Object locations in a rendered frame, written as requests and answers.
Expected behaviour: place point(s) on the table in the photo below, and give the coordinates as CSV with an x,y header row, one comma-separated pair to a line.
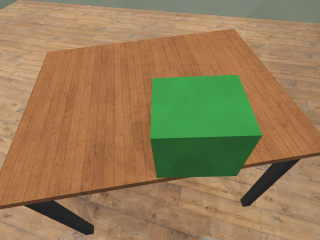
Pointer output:
x,y
86,128

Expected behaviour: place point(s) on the carton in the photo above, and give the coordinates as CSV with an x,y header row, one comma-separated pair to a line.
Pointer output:
x,y
201,126

